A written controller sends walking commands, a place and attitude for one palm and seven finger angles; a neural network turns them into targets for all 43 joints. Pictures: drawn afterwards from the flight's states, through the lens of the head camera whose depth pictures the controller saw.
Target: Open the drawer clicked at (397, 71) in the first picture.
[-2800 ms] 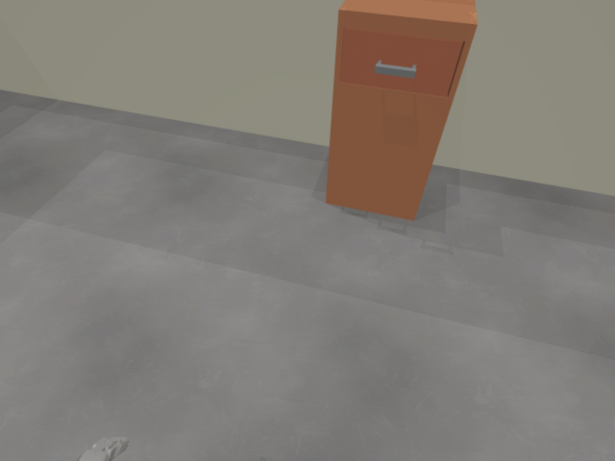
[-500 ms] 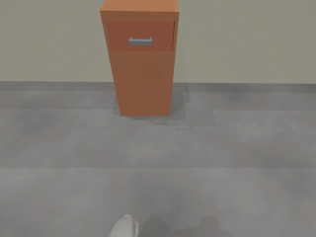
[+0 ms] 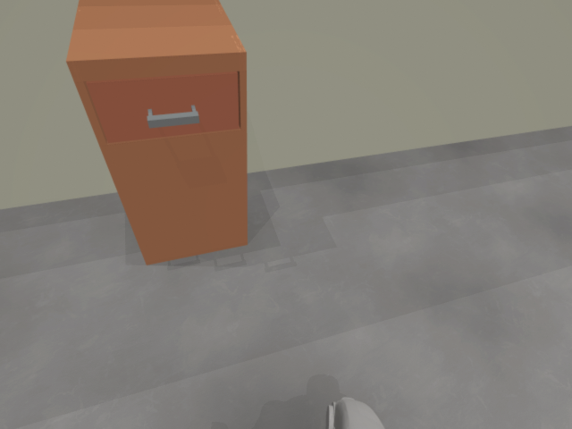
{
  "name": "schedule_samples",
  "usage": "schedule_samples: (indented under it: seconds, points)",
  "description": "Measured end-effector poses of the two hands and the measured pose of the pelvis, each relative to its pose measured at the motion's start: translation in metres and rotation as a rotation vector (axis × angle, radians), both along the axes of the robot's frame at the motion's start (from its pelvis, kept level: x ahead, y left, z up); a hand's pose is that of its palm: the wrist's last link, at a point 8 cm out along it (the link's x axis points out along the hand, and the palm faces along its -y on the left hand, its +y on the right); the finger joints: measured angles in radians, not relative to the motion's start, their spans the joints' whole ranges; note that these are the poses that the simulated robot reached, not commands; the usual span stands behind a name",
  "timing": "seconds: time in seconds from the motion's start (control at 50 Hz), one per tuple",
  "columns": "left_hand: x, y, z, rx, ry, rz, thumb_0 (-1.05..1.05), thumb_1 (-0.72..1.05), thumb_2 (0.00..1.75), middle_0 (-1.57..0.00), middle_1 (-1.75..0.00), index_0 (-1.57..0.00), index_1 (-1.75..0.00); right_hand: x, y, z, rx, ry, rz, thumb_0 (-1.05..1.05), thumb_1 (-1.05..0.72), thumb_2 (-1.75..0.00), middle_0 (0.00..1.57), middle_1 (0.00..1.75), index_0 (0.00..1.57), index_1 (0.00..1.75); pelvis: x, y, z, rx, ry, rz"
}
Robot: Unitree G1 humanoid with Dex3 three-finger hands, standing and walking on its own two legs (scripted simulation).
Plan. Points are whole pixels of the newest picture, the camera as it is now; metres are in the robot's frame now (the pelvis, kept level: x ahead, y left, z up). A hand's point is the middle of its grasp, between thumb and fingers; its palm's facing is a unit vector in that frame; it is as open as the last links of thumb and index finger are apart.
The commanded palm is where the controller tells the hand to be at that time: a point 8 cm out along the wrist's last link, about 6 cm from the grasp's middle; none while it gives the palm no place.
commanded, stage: walk to a spot facing it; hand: left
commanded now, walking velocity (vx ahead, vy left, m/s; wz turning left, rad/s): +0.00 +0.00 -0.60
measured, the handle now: (173, 115) +0.87 +0.37 -0.07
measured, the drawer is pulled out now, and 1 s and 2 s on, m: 0.00 0.00 0.00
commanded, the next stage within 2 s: turn to face it in 0.46 s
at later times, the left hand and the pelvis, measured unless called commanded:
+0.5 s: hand (221, 383) +0.23 +0.12 -0.17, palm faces -0.24 -0.94 -0.25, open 7.4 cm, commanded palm none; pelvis +0.10 -0.05 -0.01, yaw -17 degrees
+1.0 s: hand (192, 368) +0.25 +0.17 -0.17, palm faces -0.20 -0.96 -0.21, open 7.4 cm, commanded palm none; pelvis +0.13 +0.00 +0.00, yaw -14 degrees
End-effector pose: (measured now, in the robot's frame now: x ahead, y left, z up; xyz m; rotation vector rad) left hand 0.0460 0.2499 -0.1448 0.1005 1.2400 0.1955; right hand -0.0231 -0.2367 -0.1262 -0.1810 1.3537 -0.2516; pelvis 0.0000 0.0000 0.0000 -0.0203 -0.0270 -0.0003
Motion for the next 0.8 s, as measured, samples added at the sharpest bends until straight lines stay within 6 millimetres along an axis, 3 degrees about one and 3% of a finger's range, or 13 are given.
schedule_samples:
  seconds: [0.1, 0.2, 0.28, 0.34, 0.4, 0.5, 0.58, 0.68, 0.8]
  points:
    - [0.05, -0.015, -0.003, -0.016, 0.02, -0.088, 0.0, 0.91, 0.9, -0.19, -0.3, -0.2, -0.3, -0.017, 0.023, -0.01, 0.058, 0.083, -0.093, 0.0, -0.91, -0.9, 0.2, 0.3, 0.2, 0.3, 0.025, 0.0, -0.004, 0.007, 0.006, -0.056]
    - [0.102, -0.045, -0.008, -0.031, 0.03, -0.195, 0.0, 0.91, 0.9, -0.19, -0.3, -0.2, -0.3, -0.021, 0.038, -0.021, 0.116, 0.142, -0.184, 0.01, -0.91, -0.9, 0.2, 0.3, 0.2, 0.3, 0.048, -0.008, -0.01, 0.016, 0.017, -0.12]
    - [0.149, -0.074, -0.011, -0.028, -0.006, -0.278, 0.0, 0.91, 0.9, -0.19, -0.3, -0.2, -0.3, -0.016, 0.035, -0.032, 0.154, 0.171, -0.253, 0.01, -0.9, -0.9, 0.21, 0.3, 0.2, 0.3, 0.068, -0.021, -0.018, 0.014, 0.029, -0.169]
    - [0.178, -0.089, -0.014, -0.01, -0.08, -0.303, 0.0, 0.9, 0.9, -0.19, -0.3, -0.2, -0.3, -0.002, 0.019, -0.044, 0.174, 0.175, -0.274, 0.01, -0.9, -0.9, 0.21, 0.3, 0.2, 0.3, 0.082, -0.037, -0.028, 0.022, 0.033, -0.193]
    - [0.187, -0.093, -0.007, 0.014, -0.094, -0.304, 0.0, 0.9, 0.9, -0.2, -0.3, -0.2, -0.3, 0.035, -0.008, -0.044, 0.138, 0.107, -0.271, 0.01, -0.9, -0.9, 0.21, 0.3, 0.2, 0.3, 0.089, -0.043, -0.024, 0.025, 0.013, -0.232]
    - [0.186, -0.084, 0.006, 0.063, -0.024, -0.345, 0.0, 0.9, 0.9, -0.2, -0.3, -0.2, -0.3, 0.118, -0.053, -0.025, 0.05, -0.14, -0.26, 0.01, -0.91, -0.9, 0.2, 0.3, 0.2, 0.3, 0.1, -0.045, -0.011, 0.035, 0.017, -0.298]
    - [0.192, -0.074, 0.013, 0.082, 0.001, -0.374, 0.0, 0.9, 0.9, -0.2, -0.3, -0.21, -0.3, 0.166, -0.072, -0.007, 0.0, -0.284, -0.245, 0.01, -0.91, -0.9, 0.2, 0.3, 0.2, 0.3, 0.107, -0.04, -0.006, 0.045, 0.026, -0.343]
    - [0.205, -0.059, 0.012, 0.081, -0.012, -0.381, 0.0, 0.9, 0.9, -0.2, -0.3, -0.21, -0.3, 0.192, -0.07, 0.003, -0.033, -0.326, -0.221, 0.0, -0.91, -0.9, 0.2, 0.3, 0.2, 0.3, 0.12, -0.028, -0.006, 0.032, 0.027, -0.361]
    - [0.219, -0.04, -0.007, 0.037, -0.039, -0.333, 0.0, 0.9, 0.9, -0.2, -0.3, -0.2, -0.3, 0.186, -0.035, -0.001, -0.03, -0.247, -0.181, 0.0, -0.91, -0.9, 0.2, 0.3, 0.2, 0.3, 0.141, -0.011, -0.013, 0.003, 0.006, -0.314]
